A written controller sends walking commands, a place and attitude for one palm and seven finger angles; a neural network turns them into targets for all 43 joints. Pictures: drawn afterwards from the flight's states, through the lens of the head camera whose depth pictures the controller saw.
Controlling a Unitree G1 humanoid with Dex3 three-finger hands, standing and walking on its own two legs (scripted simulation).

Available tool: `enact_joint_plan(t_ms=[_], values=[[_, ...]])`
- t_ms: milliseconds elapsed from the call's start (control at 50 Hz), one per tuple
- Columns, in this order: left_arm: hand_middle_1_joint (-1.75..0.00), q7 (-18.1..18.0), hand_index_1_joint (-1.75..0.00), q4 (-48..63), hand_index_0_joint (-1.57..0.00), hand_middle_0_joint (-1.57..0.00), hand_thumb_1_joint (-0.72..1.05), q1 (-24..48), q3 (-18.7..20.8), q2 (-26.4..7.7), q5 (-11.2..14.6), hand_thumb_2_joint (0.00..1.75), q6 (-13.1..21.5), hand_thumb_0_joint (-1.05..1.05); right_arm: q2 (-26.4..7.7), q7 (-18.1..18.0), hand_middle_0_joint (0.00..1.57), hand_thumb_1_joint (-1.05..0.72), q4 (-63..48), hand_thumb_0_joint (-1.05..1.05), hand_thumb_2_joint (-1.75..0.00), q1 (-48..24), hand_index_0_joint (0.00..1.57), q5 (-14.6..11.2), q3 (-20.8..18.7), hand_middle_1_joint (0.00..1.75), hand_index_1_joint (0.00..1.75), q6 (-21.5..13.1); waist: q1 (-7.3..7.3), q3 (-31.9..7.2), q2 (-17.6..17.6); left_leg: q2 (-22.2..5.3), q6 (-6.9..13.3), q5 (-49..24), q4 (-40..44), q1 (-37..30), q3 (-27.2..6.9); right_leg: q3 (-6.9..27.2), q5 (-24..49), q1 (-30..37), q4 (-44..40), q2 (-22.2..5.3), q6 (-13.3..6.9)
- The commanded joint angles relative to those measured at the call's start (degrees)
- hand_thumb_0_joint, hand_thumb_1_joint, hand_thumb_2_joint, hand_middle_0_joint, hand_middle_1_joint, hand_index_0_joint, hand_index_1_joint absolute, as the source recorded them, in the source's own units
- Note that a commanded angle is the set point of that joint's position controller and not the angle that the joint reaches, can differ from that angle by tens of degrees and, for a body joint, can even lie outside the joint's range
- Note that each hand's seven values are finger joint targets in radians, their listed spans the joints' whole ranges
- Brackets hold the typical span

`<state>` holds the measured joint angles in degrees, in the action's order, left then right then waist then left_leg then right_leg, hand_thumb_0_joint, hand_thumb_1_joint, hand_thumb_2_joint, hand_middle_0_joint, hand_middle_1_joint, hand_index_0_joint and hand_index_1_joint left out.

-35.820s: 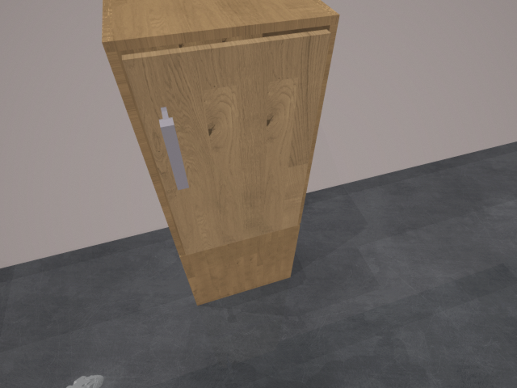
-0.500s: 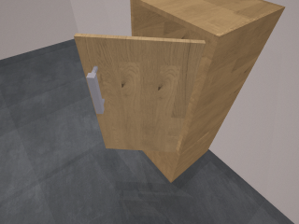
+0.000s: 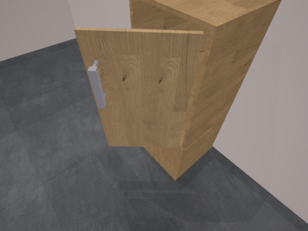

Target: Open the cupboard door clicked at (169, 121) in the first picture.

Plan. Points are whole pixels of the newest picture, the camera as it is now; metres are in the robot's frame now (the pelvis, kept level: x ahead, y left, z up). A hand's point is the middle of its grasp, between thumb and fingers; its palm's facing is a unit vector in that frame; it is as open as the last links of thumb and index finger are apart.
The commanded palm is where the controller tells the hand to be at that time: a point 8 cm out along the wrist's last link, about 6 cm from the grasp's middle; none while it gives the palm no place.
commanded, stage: come to a stop and stand still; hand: left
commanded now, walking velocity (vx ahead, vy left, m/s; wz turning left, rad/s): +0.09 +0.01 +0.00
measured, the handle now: (99, 84) +0.53 +0.22 +0.08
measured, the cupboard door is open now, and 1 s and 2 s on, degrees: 48 48 48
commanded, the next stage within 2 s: look again from close up in 0.70 s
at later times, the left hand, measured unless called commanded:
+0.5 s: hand out of the picture +0.04 +0.21 -0.18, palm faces +0.04 -0.98 -0.20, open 7.3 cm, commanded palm none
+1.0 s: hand out of the picture +0.06 +0.22 -0.18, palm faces +0.00 -0.98 -0.20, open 7.3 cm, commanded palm none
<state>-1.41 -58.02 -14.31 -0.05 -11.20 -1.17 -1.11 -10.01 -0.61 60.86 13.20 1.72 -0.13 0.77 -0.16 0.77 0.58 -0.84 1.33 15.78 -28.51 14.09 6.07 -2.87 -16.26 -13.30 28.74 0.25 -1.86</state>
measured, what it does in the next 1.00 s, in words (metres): shifts its weight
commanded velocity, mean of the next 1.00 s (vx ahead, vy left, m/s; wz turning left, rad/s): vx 0.00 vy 0.00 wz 0.00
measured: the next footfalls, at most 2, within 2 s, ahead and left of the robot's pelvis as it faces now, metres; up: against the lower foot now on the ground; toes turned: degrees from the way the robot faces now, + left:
none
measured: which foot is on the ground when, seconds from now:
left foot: down 0.00-1.00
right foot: down 0.00-1.00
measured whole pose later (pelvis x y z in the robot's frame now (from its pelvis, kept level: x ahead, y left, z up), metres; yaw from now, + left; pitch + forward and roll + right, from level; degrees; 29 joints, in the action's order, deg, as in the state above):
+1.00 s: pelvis +0.04 +0.04 +0.00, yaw +0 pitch +0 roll +0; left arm -2.4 -62.9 -13.8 -0.3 -9.9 -0.8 -0.1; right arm -9.7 -2.0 64.1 12.9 1.0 0.7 -1.8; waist 0.3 3.0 0.8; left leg 2.9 4.8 16.8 -24.9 8.1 7.3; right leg -1.2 -17.8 -8.0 26.4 -3.1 2.2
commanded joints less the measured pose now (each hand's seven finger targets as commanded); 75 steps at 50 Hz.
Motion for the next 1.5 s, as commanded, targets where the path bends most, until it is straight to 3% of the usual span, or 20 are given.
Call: enact_joint_plan(t_ms=[0,100,120,140,160,180,240,260,280,320,460,720,1180,1360,1380,1400,1420,1440,1460,1480], values=[[-0.30,-0.1,-0.30,1.6,-0.20,-0.20,0.90,-2.4,1.6,-6.3,0.1,0.90,1.0,0.00,-3.9,0.1,0.20,-0.90,-0.1,0.00,-0.90,5.5,0.20,0.1,-0.4,0.30,0.30,-1.0,-0.41,5.4,2.2,-2.6,0.6,9.4,4.4,0.7,-4.6,10.0,-19.2,-6.7,-12.0,-6.9,-2.3],[-0.30,-0.1,-0.30,-0.1,-0.20,-0.20,0.90,-5.3,1.0,-4.1,0.0,0.90,1.7,0.00,-4.1,-0.4,0.20,-0.90,0.7,0.00,-0.90,5.9,0.20,-0.5,-0.1,0.30,0.30,-1.9,0.75,7.7,-2.3,-5.4,1.3,10.2,9.6,4.1,-8.9,6.7,-10.1,-3.8,-7.6,-5.2,-1.5],[-0.30,-2.4,-0.30,-3.9,-0.20,-0.20,0.90,-12.4,0.3,-4.4,-0.1,0.90,3.3,0.00,-6.6,-0.2,0.20,-0.90,-3.0,0.00,-0.90,-2.9,0.20,-0.9,-0.2,0.30,0.30,-1.8,4.31,11.8,-4.0,-4.0,-1.4,3.3,-4.0,7.5,-4.1,9.5,9.2,-5.3,-10.0,-8.3,-0.3],[-0.30,-1.9,-0.30,-1.3,-0.20,-0.20,0.90,-8.1,0.2,-7.0,0.0,0.90,4.0,0.00,-1.2,0.2,0.20,-0.90,-4.3,0.00,-0.90,3.1,0.20,-0.9,0.2,0.30,0.30,-1.4,-1.07,6.4,-2.4,-2.3,-1.2,6.1,-5.8,3.9,-4.8,14.7,-0.4,-6.4,-12.1,-12.4,-3.4],[-0.30,-1.5,-0.30,-0.3,-0.20,-0.20,0.90,-4.7,0.7,-7.7,0.2,0.90,4.7,0.00,-0.9,0.4,0.20,-0.90,-3.1,0.00,-0.90,6.2,0.20,-0.5,0.4,0.30,0.30,-1.2,-2.10,3.6,-1.6,-2.7,-1.1,4.1,-6.0,0.6,-4.4,13.4,-0.7,-6.4,-11.9,-12.8,-4.8],[-0.30,-1.3,-0.30,0.0,-0.20,-0.20,0.90,-3.2,0.6,-6.5,0.3,0.90,4.8,0.00,-1.0,0.4,0.20,-0.90,-2.8,0.00,-0.90,8.7,0.20,-0.5,0.4,0.30,0.30,-1.6,-3.05,1.6,-1.4,-2.7,-0.8,1.4,-3.5,-1.8,-4.9,10.6,-1.0,-6.2,-9.8,-11.0,-4.7],[-0.30,-1.2,-0.30,-1.9,-0.20,-0.20,0.90,-6.0,0.0,-3.0,0.6,0.90,4.1,0.00,-3.2,-0.4,0.20,-0.90,-1.9,0.00,-0.90,9.9,0.20,-0.7,0.6,0.30,0.30,-3.3,-0.88,-1.2,-7.7,-6.3,1.7,-12.8,2.6,-0.9,-9.6,4.4,5.6,0.9,-1.5,-5.1,-2.0],[-0.30,-1.3,-0.30,-2.7,-0.20,-0.20,0.90,-6.8,-0.1,-2.4,0.4,0.90,4.0,0.00,-3.2,-0.7,0.20,-0.90,-1.6,0.00,-0.90,9.3,0.20,-0.8,0.6,0.30,0.30,-3.7,-0.09,-0.8,-7.2,-6.9,2.2,-19.0,2.5,0.0,-9.9,3.2,8.0,3.0,-0.9,-4.9,-1.4],[-0.30,-1.4,-0.30,-3.2,-0.20,-0.20,0.90,-7.6,-0.2,-2.0,0.7,0.90,3.8,0.00,-3.8,-0.9,0.20,-0.90,-1.6,0.00,-0.90,9.3,0.20,-0.8,0.6,0.30,0.30,-3.6,0.06,-1.4,-4.6,-7.0,2.2,-19.9,2.5,-0.9,-9.6,3.2,7.8,3.4,-0.5,-4.6,-1.2],[-0.30,-1.4,-0.30,-3.7,-0.20,-0.20,0.90,-7.4,-0.2,-1.2,0.7,0.90,3.4,0.00,-3.9,-1.2,0.20,-0.90,-1.2,0.00,-0.90,9.1,0.20,-0.9,0.5,0.30,0.30,-3.6,0.07,-0.2,-2.1,-6.6,2.1,-18.4,3.5,-1.0,-9.3,3.2,8.0,3.2,-1.0,-5.0,-0.8],[-0.30,-1.7,-0.30,-4.1,-0.20,-0.20,0.90,-6.4,0.1,-1.3,0.5,0.90,2.6,0.00,-3.5,-1.5,0.20,-0.90,1.3,0.00,-0.90,8.3,0.20,-0.8,0.4,0.30,0.30,-3.4,0.24,3.7,-0.6,-6.0,2.1,-19.9,6.2,-2.2,-8.9,2.7,8.5,2.3,-1.7,-5.6,0.2],[-0.30,-1.6,-0.30,-3.5,-0.20,-0.20,0.90,-4.5,0.8,-3.6,0.5,0.90,2.1,0.00,-5.4,-1.7,0.20,-0.90,1.9,0.00,-0.90,5.3,0.20,-0.8,-0.1,0.30,0.30,-3.3,0.17,0.7,-1.3,-5.7,1.8,-24.6,6.7,-7.4,-7.5,3.5,13.2,3.6,-2.2,-6.3,0.5],[-0.30,-1.1,-0.30,-3.8,-0.20,-0.20,0.90,-2.9,0.8,-5.4,0.2,0.90,2.0,0.00,-7.0,-1.4,0.20,-0.90,2.5,0.00,-0.90,1.6,0.20,-1.0,-0.4,0.30,0.30,-3.2,0.54,2.2,-0.5,-5.9,1.9,-16.2,9.7,-7.2,-7.6,4.6,10.6,3.4,-6.1,-7.0,0.7],[-0.30,-1.0,-0.30,-4.0,-0.20,-0.20,0.90,-2.7,0.9,-5.8,0.2,0.90,2.2,0.00,-6.9,-1.3,0.20,-0.90,2.8,0.00,-0.90,1.4,0.20,-1.1,-0.5,0.30,0.30,-3.3,0.58,1.5,0.2,-6.1,1.9,-16.7,10.0,-7.7,-7.5,4.7,11.4,3.7,-6.7,-7.0,0.6],[-0.30,-1.0,-0.30,-4.1,-0.20,-0.20,0.90,-2.6,0.8,-6.0,0.3,0.90,2.2,0.00,-7.3,-1.3,0.20,-0.90,2.9,0.00,-0.90,1.3,0.20,-1.0,-0.4,0.30,0.30,-3.3,0.55,1.4,-0.2,-6.0,1.8,-17.0,10.0,-7.8,-7.4,4.8,11.8,3.7,-6.6,-7.2,0.6],[-0.30,-3.1,-0.30,-5.5,-0.20,-0.20,0.90,-6.2,-0.1,-4.0,-0.3,0.90,3.0,0.00,-8.2,-0.9,0.20,-0.90,-0.7,0.00,-0.90,0.9,0.20,-1.8,-0.5,0.30,0.30,-3.2,0.47,0.8,-1.6,-7.9,-0.2,-35.6,0.1,-6.4,-7.5,5.4,20.2,1.7,-4.7,-7.8,1.6],[-0.32,-3.3,-0.32,82.8,-0.20,-0.20,0.88,34.5,12.1,-21.0,9.9,0.89,14.0,0.00,-15.9,-2.5,0.20,-0.90,-20.3,0.00,-0.90,4.8,0.20,-4.5,-2.8,0.30,0.30,-10.9,-4.68,-28.0,-10.1,-2.3,-3.8,-43.7,3.1,-23.6,-11.4,-0.8,23.8,2.4,0.9,-1.4,0.5],[-0.33,-5.0,-0.33,69.7,-0.20,-0.20,0.85,9.1,9.0,-16.4,5.2,0.88,11.3,0.00,-11.4,-4.1,0.20,-0.90,-17.8,0.00,-0.90,0.0,0.20,-3.6,-0.7,0.30,0.30,-16.7,0.06,-26.7,-19.0,-6.2,-4.0,-49.8,6.6,-29.2,-11.4,-0.2,5.4,-3.9,7.5,-0.7,-0.2],[-0.34,-6.3,-0.34,59.6,-0.21,-0.21,0.83,-7.3,2.5,-3.7,7.2,0.87,4.0,0.00,-8.1,-3.4,0.20,-0.90,-17.0,0.00,-0.90,-0.2,0.20,-4.0,-1.6,0.30,0.30,-17.8,-0.60,-16.8,-15.9,-5.0,-6.0,-43.8,8.0,-19.4,-10.5,-1.1,-3.1,-7.6,10.6,-1.1,0.6],[-0.36,-5.1,-0.36,57.7,-0.21,-0.21,0.81,-5.7,0.7,1.8,9.4,0.86,3.9,0.00,-8.9,-2.9,0.20,-0.90,-16.0,0.00,-0.90,1.7,0.20,-4.1,-2.5,0.30,0.30,-17.6,-2.32,-7.6,-6.0,-4.6,-4.7,-36.6,6.9,-13.0,-9.6,-1.3,-2.9,-9.8,8.3,-1.2,1.3]])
